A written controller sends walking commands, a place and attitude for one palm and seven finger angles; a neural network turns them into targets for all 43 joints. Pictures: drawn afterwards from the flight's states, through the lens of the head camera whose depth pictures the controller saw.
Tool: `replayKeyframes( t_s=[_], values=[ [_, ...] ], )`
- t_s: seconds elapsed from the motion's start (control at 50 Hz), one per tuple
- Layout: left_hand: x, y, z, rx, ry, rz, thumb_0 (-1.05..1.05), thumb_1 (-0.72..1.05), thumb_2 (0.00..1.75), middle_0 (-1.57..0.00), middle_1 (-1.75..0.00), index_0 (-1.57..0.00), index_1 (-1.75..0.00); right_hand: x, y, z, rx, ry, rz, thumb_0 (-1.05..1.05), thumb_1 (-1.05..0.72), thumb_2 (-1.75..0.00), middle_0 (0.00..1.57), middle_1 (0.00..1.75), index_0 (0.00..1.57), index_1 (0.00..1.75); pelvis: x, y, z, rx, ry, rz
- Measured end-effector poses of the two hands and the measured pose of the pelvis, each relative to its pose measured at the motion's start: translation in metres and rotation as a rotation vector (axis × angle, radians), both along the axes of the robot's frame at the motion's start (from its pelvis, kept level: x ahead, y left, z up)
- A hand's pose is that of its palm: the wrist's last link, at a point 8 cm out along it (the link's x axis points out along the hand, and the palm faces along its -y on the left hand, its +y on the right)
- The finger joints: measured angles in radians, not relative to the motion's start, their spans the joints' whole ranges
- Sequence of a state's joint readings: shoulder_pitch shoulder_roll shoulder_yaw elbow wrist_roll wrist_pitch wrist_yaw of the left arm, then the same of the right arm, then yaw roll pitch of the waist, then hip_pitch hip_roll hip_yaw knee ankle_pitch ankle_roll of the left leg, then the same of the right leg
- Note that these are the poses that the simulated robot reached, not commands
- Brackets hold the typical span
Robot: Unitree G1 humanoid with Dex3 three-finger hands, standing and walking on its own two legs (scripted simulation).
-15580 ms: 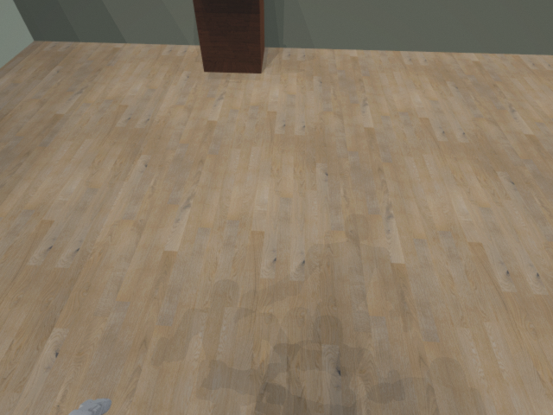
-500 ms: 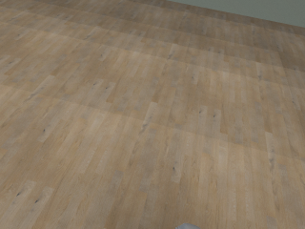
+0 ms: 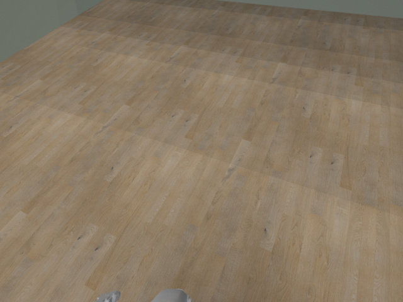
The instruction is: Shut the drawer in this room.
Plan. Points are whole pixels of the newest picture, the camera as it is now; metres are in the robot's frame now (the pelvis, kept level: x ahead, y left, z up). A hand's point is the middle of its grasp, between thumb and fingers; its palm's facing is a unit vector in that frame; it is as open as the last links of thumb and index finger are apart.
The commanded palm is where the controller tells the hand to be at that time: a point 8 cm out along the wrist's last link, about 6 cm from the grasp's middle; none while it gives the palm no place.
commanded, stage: turn or walk to find it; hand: left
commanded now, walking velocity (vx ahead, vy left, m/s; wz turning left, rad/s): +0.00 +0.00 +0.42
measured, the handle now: out of the picture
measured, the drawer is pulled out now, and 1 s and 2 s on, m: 0.17 0.17 0.17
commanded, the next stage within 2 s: none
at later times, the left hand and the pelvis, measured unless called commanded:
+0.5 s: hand out of the picture -0.04 +0.27 -0.18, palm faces +0.28 -0.93 -0.25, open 7.4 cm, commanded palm none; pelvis -0.02 +0.05 +0.00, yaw +13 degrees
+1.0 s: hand out of the picture -0.04 +0.21 -0.15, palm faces +0.44 -0.86 -0.26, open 7.3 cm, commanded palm none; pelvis -0.02 +0.00 +0.00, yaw +26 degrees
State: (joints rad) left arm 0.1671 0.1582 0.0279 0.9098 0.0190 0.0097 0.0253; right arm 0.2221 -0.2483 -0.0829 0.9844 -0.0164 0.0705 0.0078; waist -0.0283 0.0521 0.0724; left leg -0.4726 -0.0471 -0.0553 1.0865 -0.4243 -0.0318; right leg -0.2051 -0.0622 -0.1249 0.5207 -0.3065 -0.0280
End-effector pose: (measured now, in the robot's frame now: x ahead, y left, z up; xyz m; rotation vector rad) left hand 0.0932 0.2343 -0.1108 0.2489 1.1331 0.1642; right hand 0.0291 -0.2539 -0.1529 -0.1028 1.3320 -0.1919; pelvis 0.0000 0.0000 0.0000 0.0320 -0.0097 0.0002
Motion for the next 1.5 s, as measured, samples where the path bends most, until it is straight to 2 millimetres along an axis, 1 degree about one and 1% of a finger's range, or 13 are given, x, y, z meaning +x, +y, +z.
replayKeyframes(
  t_s=[0.18,0.32,0.38,0.46,0.58,0.72,0.8,0.94,1.04,1.12,1.26,1.36,1.5],
  values=[
    [-0.074,0.01,-0.012,-0.024,0.114,0.144,0.0,0.91,0.89,-0.2,-0.3,-0.2,-0.3,0.027,0.002,0.008,-0.029,0.027,0.128,0.0,-0.91,-0.9,0.2,0.29,0.2,0.3,-0.004,0.004,0.002,0.005,0.0,0.095],
    [-0.136,0.046,-0.04,-0.059,0.213,0.27,0.0,0.91,0.89,-0.2,-0.3,-0.2,-0.3,0.082,0.043,0.014,-0.073,-0.08,0.27,0.0,-0.91,-0.9,0.2,0.29,0.2,0.3,-0.009,0.033,-0.012,-0.029,0.008,0.164],
    [-0.154,0.062,-0.047,-0.059,0.257,0.309,0.0,0.91,0.89,-0.2,-0.3,-0.2,-0.3,0.099,0.064,0.022,-0.08,-0.138,0.315,0.0,-0.91,-0.9,0.2,0.29,0.2,0.3,-0.014,0.041,-0.013,-0.024,0.002,0.177],
    [-0.153,0.075,-0.039,-0.062,0.235,0.337,0.01,0.91,0.89,-0.2,-0.3,-0.2,-0.3,0.106,0.082,0.032,-0.08,-0.163,0.352,0.0,-0.91,-0.9,0.2,0.29,0.2,0.3,-0.017,0.048,-0.004,-0.043,-0.001,0.208],
    [-0.13,0.079,-0.025,-0.052,0.125,0.347,0.01,0.91,0.9,-0.2,-0.3,-0.2,-0.3,0.103,0.093,0.033,-0.048,-0.155,0.38,0.0,-0.9,-0.9,0.2,0.29,0.2,0.3,-0.019,0.048,0.002,-0.047,0.0,0.254],
    [-0.099,0.062,-0.013,-0.026,0.014,0.342,0.0,0.91,0.9,-0.2,-0.3,-0.2,-0.3,0.087,0.074,0.016,-0.009,-0.102,0.379,0.0,-0.9,-0.9,0.2,0.29,0.2,0.3,-0.02,0.028,-0.001,-0.033,0.003,0.312],
    [-0.097,0.043,-0.009,0.004,-0.036,0.35,0.0,0.91,0.89,-0.2,-0.3,-0.2,-0.3,0.082,0.054,-0.002,0.009,-0.065,0.381,0.0,-0.9,-0.9,0.2,0.29,0.2,0.3,-0.02,0.012,-0.009,-0.026,-0.002,0.354],
    [-0.137,0.016,-0.003,-0.011,0.01,0.439,0.0,0.91,0.89,-0.2,-0.3,-0.2,-0.3,0.081,0.034,0.002,-0.009,0.0,0.432,0.0,-0.91,-0.9,0.2,0.29,0.2,0.3,-0.023,0.003,-0.001,-0.005,-0.012,0.43],
    [-0.173,0.008,-0.011,-0.041,0.062,0.509,0.0,0.91,0.89,-0.2,-0.3,-0.2,-0.3,0.084,0.039,0.008,-0.035,0.03,0.493,0.0,-0.91,-0.9,0.2,0.29,0.2,0.3,-0.027,0.005,0.001,-0.002,-0.009,0.482],
    [-0.211,0.009,-0.022,-0.072,0.106,0.575,0.0,0.91,0.89,-0.2,-0.3,-0.2,-0.3,0.096,0.061,0.013,-0.056,0.014,0.563,0.0,-0.91,-0.9,0.2,0.29,0.2,0.3,-0.036,0.014,-0.002,-0.012,-0.007,0.522],
    [-0.279,0.027,-0.05,-0.114,0.202,0.688,0.0,0.91,0.89,-0.2,-0.3,-0.2,-0.3,0.119,0.121,0.024,-0.07,-0.128,0.683,0.0,-0.91,-0.9,0.2,0.29,0.2,0.3,-0.058,0.037,-0.013,-0.034,-0.015,0.573],
    [-0.29,0.04,-0.039,-0.115,0.183,0.721,0.01,0.91,0.89,-0.2,-0.3,-0.2,-0.3,0.117,0.147,0.038,-0.06,-0.163,0.73,0.0,-0.91,-0.9,0.2,0.29,0.2,0.3,-0.067,0.045,0.0,-0.057,-0.023,0.608],
    [-0.277,0.05,-0.025,-0.081,0.085,0.74,0.01,0.91,0.9,-0.2,-0.3,-0.2,-0.3,0.11,0.157,0.036,-0.025,-0.155,0.762,0.0,-0.9,-0.9,0.2,0.29,0.2,0.3,-0.072,0.043,0.005,-0.055,-0.019,0.661]
  ],
)
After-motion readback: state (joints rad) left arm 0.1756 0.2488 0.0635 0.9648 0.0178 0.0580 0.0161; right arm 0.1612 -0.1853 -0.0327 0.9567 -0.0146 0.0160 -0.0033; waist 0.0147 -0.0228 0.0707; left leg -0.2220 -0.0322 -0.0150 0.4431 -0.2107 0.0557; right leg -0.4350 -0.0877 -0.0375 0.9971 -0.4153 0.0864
